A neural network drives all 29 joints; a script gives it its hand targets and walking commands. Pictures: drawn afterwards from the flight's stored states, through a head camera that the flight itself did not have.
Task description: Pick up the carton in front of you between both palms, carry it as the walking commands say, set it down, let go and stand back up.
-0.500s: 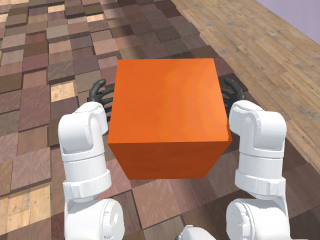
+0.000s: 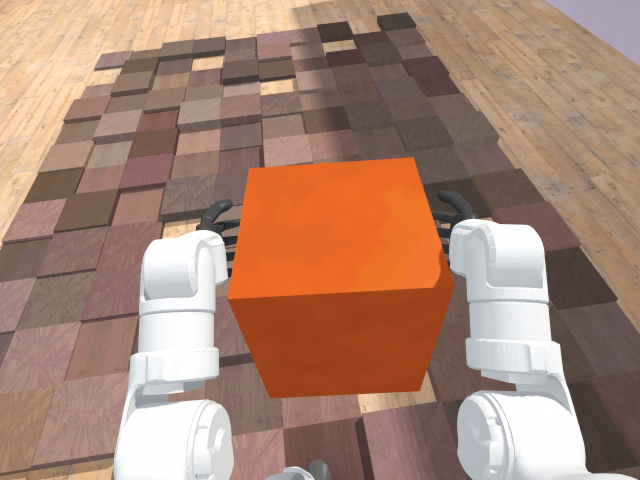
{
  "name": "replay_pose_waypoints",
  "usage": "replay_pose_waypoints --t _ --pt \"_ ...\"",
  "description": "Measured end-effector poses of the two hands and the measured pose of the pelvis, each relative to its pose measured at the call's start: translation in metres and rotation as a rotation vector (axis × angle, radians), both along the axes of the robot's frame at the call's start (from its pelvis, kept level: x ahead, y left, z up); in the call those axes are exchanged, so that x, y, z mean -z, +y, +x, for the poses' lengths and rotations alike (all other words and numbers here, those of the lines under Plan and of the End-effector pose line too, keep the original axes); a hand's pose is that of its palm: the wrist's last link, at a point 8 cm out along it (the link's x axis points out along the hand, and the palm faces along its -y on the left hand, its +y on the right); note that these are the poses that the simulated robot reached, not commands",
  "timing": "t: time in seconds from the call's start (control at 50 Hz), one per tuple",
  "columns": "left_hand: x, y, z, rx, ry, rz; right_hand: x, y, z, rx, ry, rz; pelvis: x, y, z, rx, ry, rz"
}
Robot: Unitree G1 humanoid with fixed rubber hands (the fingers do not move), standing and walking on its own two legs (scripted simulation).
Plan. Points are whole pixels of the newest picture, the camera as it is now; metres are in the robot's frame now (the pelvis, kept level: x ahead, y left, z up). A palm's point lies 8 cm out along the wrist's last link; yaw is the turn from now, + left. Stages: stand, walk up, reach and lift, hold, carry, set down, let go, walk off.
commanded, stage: carry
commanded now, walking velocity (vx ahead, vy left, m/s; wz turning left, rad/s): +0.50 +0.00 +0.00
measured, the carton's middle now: (337, 284) +0.37 +0.02 +0.04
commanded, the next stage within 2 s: none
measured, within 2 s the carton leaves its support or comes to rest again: neither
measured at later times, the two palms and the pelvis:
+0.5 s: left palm (266, 111) +0.66 +0.14 +0.12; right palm (446, 97) +0.67 -0.16 +0.13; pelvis +0.35 -0.02 +0.02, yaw +1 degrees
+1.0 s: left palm out of the picture +1.03 +0.18 +0.19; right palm out of the picture +1.00 -0.12 +0.18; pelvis +0.64 +0.04 +0.03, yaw +2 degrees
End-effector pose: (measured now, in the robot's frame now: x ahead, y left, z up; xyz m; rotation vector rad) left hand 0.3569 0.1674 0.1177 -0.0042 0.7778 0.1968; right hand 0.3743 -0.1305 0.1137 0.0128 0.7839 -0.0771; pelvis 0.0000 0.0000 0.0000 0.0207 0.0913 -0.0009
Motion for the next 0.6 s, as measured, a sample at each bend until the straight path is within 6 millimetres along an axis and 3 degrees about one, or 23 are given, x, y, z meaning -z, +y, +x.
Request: replay_pose_waypoints --t 0.08,0.16,0.28,0.4,0.48,0.6 --pt "0.021 -0.012 0.067 0.072 -0.012 -0.032 0.016 -0.012 0.041 0.061 -0.012 -0.044 0.005 0.009 0.057 0.011 -0.024 0.001" --pt "0.022 -0.029 0.119 0.126 -0.003 -0.037 0.019 -0.028 0.074 0.129 -0.003 -0.033 -0.007 0.017 0.105 0.017 -0.012 -0.021" --pt "0.005 -0.039 0.193 0.131 -0.060 -0.050 -0.001 -0.039 0.145 0.175 -0.061 -0.004 -0.021 0.017 0.185 0.025 0.012 -0.047" --pt "-0.008 -0.037 0.262 0.068 -0.128 -0.056 -0.018 -0.038 0.234 0.124 -0.127 0.002 -0.018 -0.002 0.279 0.008 0.005 -0.059" --pt "-0.005 -0.031 0.296 0.010 -0.107 -0.032 -0.013 -0.032 0.289 0.054 -0.105 0.004 -0.017 -0.013 0.335 -0.024 -0.009 -0.083" --pt "-0.012 0.002 0.330 -0.112 -0.060 -0.027 -0.019 0.004 0.359 -0.064 -0.056 0.015 -0.039 -0.017 0.405 -0.065 -0.004 -0.035"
